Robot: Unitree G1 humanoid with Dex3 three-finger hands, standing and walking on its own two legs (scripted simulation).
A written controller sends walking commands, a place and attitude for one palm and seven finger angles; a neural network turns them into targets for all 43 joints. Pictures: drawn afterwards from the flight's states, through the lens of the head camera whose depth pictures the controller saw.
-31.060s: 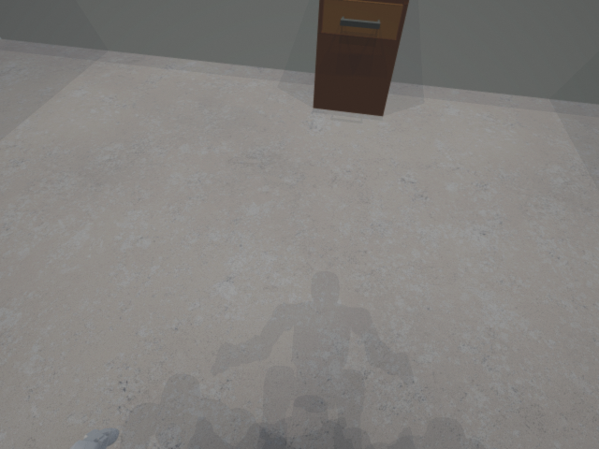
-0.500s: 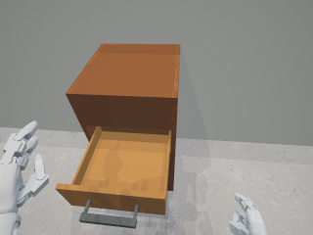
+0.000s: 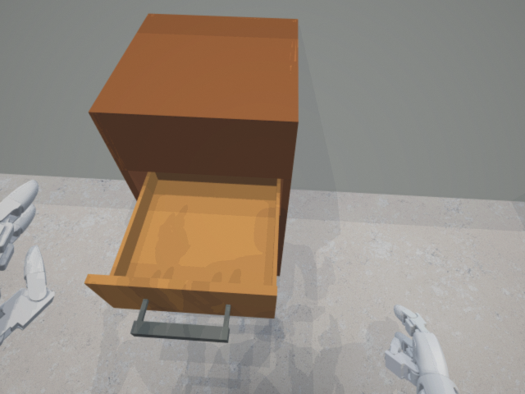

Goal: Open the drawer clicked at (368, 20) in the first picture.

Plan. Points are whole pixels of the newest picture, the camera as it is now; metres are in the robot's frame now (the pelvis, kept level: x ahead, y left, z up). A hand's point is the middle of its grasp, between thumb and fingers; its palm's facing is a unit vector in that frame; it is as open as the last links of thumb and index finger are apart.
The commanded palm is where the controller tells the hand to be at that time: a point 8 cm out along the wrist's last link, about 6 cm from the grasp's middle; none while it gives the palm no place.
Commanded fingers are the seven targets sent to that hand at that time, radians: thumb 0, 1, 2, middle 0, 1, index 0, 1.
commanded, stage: step back with the hand held close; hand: left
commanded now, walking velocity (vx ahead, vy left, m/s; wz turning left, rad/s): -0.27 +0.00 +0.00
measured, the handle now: (183, 319) +0.28 +0.19 -0.23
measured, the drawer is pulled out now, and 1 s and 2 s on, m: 0.30 0.30 0.30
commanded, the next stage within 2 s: stop stepping back and stand still in 1.18 s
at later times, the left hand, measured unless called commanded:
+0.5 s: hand (33, 330) +0.16 +0.23 +0.16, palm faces +0.30 -0.81 -0.51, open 7.4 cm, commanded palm +0.09 +0.28 +0.18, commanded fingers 0.00 0.90 0.90 -0.20 -0.30 -0.20 -0.30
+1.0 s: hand (24, 374) +0.12 +0.21 +0.17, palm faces +0.22 -0.85 -0.48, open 7.4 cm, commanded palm +0.05 +0.27 +0.18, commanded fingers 0.00 0.90 0.90 -0.20 -0.30 -0.20 -0.30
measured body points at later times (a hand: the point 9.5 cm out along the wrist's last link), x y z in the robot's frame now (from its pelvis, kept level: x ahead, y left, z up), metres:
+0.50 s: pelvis -0.04 -0.01 -0.01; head +0.02 +0.01 +0.44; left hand +0.14 +0.27 +0.19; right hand +0.15 -0.24 -0.09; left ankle +0.04 +0.08 -0.74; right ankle -0.01 -0.12 -0.74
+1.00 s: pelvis -0.09 -0.01 -0.01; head -0.03 +0.03 +0.44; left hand +0.11 +0.26 +0.19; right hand +0.10 -0.22 -0.08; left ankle +0.04 +0.08 -0.74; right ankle -0.21 -0.15 -0.72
